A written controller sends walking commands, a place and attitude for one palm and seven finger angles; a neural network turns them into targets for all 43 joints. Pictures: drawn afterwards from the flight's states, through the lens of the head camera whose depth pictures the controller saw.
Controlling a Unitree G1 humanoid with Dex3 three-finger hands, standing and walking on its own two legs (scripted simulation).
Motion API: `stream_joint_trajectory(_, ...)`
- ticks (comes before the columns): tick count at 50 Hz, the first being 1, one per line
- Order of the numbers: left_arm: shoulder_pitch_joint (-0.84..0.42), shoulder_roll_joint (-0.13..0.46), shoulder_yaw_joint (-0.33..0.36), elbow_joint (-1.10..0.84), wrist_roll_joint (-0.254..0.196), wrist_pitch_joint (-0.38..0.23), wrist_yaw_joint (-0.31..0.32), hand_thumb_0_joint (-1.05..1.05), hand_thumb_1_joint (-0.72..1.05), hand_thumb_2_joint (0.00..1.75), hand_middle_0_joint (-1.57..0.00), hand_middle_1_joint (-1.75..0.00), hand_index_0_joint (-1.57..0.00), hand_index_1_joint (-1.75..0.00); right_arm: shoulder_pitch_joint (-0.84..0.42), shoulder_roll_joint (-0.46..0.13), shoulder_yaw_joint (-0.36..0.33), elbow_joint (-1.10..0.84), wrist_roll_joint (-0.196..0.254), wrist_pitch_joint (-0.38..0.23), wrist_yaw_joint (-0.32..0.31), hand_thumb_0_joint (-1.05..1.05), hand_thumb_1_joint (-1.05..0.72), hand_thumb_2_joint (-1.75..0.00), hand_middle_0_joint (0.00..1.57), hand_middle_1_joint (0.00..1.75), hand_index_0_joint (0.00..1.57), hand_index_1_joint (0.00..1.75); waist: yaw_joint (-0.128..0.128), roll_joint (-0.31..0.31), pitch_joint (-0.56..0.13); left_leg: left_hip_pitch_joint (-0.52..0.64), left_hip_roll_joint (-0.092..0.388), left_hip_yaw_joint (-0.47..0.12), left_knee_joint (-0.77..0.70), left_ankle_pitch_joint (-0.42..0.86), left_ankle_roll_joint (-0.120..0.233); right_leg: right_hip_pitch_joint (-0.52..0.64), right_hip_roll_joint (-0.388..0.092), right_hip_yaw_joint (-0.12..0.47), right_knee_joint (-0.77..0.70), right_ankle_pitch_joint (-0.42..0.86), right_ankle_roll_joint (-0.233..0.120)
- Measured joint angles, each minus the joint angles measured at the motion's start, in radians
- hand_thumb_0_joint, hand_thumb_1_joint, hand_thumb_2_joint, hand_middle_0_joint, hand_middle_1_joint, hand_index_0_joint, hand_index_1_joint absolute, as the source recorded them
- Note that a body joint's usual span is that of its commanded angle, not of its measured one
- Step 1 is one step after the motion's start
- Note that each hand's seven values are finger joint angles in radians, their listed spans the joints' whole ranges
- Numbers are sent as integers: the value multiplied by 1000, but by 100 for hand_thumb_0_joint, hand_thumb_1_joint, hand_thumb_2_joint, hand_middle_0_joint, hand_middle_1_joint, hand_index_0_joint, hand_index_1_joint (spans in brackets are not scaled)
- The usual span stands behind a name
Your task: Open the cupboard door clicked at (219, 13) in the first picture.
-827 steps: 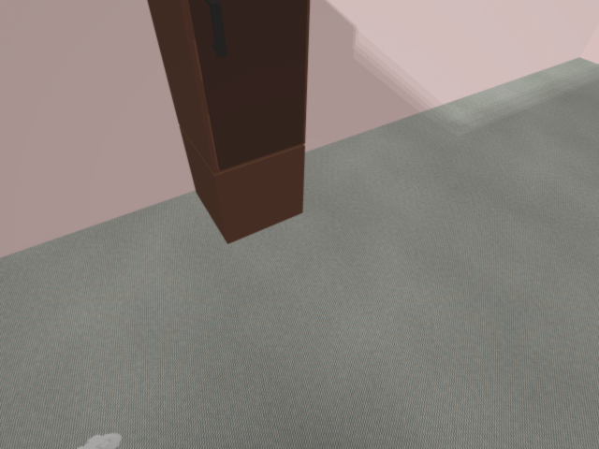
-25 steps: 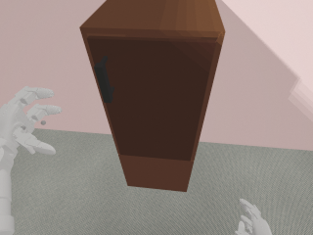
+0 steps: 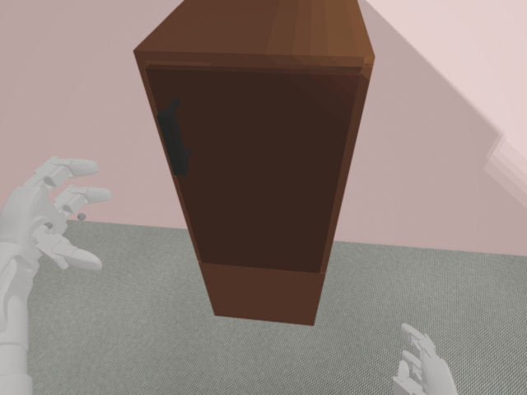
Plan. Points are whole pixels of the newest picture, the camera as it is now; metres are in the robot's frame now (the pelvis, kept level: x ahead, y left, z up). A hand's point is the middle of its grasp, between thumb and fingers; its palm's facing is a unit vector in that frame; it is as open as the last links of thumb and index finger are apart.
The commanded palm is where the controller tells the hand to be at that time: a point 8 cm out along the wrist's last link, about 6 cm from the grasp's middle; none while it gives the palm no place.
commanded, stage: move the hooked fingers beside the handle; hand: left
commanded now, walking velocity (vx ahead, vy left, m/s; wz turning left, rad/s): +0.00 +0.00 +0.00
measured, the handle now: (178, 137) +0.51 +0.21 +0.14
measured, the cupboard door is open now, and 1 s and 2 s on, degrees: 0 0 0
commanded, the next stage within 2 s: none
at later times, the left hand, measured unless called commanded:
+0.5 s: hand (103, 192) +0.34 +0.27 +0.16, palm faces +0.03 -1.00 -0.03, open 14.0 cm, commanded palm +0.31 +0.32 +0.15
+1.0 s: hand (116, 174) +0.39 +0.27 +0.15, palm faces +0.03 -1.00 -0.02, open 14.0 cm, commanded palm +0.37 +0.32 +0.15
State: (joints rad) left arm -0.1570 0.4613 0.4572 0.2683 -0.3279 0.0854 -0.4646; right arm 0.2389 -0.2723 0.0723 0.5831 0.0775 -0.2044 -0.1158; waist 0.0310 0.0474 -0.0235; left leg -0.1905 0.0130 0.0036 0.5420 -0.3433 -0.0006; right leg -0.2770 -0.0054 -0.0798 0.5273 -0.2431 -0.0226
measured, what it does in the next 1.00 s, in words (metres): stands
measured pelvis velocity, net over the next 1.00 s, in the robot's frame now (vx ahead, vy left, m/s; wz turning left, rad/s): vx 0.00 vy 0.00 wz -0.01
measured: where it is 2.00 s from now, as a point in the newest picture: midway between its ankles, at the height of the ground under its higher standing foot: outside the picture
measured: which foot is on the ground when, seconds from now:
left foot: down 0.00-1.00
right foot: down 0.00-1.00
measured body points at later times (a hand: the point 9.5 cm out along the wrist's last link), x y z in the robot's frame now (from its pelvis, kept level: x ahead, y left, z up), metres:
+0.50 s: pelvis -0.01 +0.00 +0.00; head +0.00 -0.01 +0.45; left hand +0.33 +0.32 +0.16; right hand +0.14 -0.25 -0.09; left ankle -0.03 +0.12 -0.73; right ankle +0.02 -0.10 -0.73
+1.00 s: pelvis +0.00 +0.00 +0.00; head +0.02 +0.00 +0.45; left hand +0.38 +0.32 +0.15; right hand +0.11 -0.26 -0.10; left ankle -0.03 +0.12 -0.73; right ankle +0.02 -0.10 -0.73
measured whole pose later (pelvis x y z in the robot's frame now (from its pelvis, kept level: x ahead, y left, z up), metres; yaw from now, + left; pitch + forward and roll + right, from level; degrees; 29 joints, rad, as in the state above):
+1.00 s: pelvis +0.00 +0.00 +0.00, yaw -1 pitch +5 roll +0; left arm -0.55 0.54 0.43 0.75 -0.23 -0.04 -0.44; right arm 0.31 -0.30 0.06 0.60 0.07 -0.14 -0.11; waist -0.04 0.02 -0.03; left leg -0.31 0.01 0.02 0.58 -0.34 0.01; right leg -0.40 -0.01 -0.07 0.55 -0.23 -0.02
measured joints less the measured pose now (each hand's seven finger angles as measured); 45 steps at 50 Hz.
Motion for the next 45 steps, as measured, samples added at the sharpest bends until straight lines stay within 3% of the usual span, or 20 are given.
stream_joint_trajectory(9,-56,-12,-23,38,23,-21,26,-1,-50,30,-30,-120,-30,-120,6,1,3,13,0,-1,-10,2,-90,-90,20,30,20,30,2,-9,12,-2,-4,-7,1,7,1,4,-4,-7,-5,8,1)
stream_joint_trajectory(23,-181,12,-30,189,46,-55,34,-1,-50,30,-30,-120,-30,-120,36,-8,0,25,-4,12,-6,2,-90,-90,20,30,20,30,-34,-14,7,-30,-7,9,-4,16,4,-34,-6,10,-2,19,3)
stream_joint_trajectory(39,-307,41,-33,343,73,-107,32,-1,-50,30,-30,-120,-30,-120,65,-20,-10,33,-6,35,-4,2,-90,-90,20,30,20,30,-45,-25,5,-78,-4,8,14,11,4,-77,-4,9,7,18,2)
stream_joint_trajectory(45,-364,64,-26,439,78,-109,15,-1,-50,30,-30,-120,-30,-120,63,-21,-6,31,-6,51,3,2,-90,-90,20,30,20,30,-61,-29,-10,-100,-4,12,23,5,5,-101,-4,13,17,13,3)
